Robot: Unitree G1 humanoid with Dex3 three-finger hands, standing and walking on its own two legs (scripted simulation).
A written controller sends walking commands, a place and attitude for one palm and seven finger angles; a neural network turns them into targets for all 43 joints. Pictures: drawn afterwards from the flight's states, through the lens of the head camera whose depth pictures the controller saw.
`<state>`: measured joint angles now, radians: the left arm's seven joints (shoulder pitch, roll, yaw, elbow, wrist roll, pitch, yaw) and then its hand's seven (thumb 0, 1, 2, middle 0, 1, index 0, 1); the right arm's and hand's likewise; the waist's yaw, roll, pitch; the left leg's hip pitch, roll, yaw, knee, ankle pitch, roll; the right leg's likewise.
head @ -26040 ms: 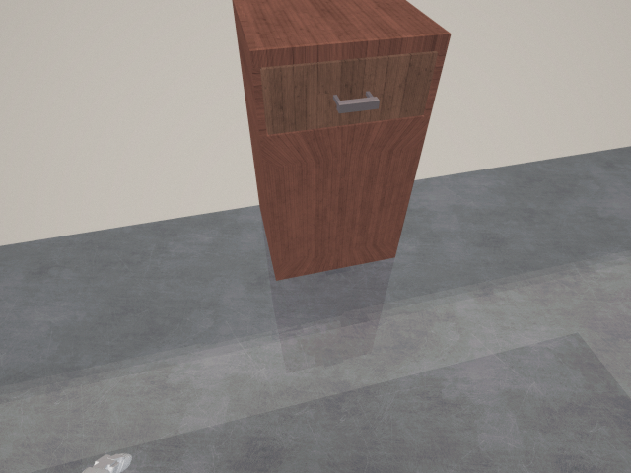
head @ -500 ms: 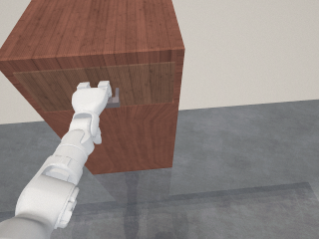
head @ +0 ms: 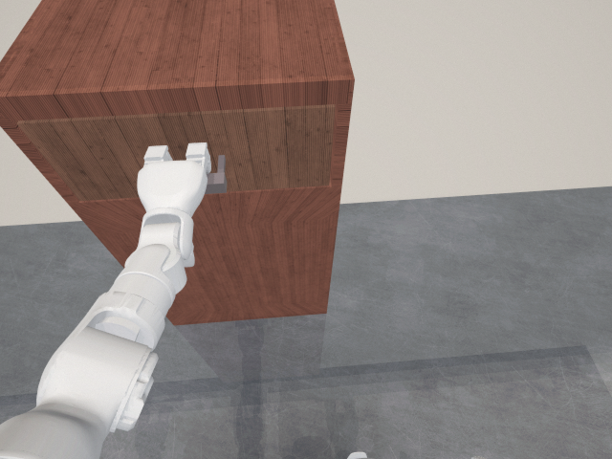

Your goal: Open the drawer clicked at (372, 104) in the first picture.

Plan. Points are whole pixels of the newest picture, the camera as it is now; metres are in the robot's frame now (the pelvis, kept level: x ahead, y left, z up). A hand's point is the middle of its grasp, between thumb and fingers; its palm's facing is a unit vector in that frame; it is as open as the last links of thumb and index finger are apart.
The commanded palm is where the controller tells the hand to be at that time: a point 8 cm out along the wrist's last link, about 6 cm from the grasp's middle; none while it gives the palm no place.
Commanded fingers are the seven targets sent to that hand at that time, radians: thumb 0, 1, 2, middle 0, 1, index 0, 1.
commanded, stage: lower the fingers behind the handle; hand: left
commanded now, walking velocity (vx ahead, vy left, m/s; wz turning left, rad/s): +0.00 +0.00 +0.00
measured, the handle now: (192, 174) +0.54 +0.18 +0.02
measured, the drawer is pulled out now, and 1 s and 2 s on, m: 0.00 0.00 0.00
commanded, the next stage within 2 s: lift the fingers back up to retry in 0.42 s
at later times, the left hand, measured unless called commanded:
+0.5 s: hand (183, 207) +0.46 +0.18 +0.03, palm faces +0.02 +0.03 -1.00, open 14.2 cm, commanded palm +0.43 +0.18 +0.04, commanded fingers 0.00 -0.50 0.30 -0.30 -1.20 -0.30 -1.20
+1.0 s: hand (164, 204) +0.46 +0.20 +0.05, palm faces +0.01 -0.02 -1.00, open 13.9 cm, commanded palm +0.43 +0.19 +0.11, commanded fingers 0.00 -0.50 0.30 -0.30 -1.20 -0.30 -1.20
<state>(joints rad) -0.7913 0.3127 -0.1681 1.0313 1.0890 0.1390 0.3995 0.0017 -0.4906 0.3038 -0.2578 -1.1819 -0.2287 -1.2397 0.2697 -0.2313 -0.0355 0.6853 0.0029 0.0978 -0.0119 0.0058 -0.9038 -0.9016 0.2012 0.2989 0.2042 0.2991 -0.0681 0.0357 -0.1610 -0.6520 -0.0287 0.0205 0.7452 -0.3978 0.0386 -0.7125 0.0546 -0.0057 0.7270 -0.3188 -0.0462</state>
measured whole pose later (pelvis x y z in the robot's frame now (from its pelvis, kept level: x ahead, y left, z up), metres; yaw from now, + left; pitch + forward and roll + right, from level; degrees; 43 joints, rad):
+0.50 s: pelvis -0.02 +0.00 -0.01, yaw +0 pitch +19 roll +0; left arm -0.84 0.35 -0.17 1.05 1.08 0.12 0.40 0.00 -0.49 0.30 -0.25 -1.21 -0.22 -1.25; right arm 0.33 -0.25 -0.03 0.70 0.01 0.07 -0.02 0.01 -0.90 -0.90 0.20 0.30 0.20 0.30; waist -0.09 0.04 -0.16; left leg -0.74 -0.03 0.03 0.81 -0.40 0.04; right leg -0.80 0.05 -0.01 0.79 -0.32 -0.04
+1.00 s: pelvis +0.01 +0.01 +0.01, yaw +0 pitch +15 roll -1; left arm -0.70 0.35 -0.14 0.89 1.07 0.06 0.35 0.00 -0.49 0.30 -0.30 -1.19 -0.31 -1.19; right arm 0.31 -0.24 -0.06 0.70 0.01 0.07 -0.02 0.01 -0.90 -0.90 0.20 0.30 0.20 0.30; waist -0.05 0.06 -0.14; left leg -0.57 -0.04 0.02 0.69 -0.39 0.06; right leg -0.62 0.05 0.00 0.66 -0.30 -0.03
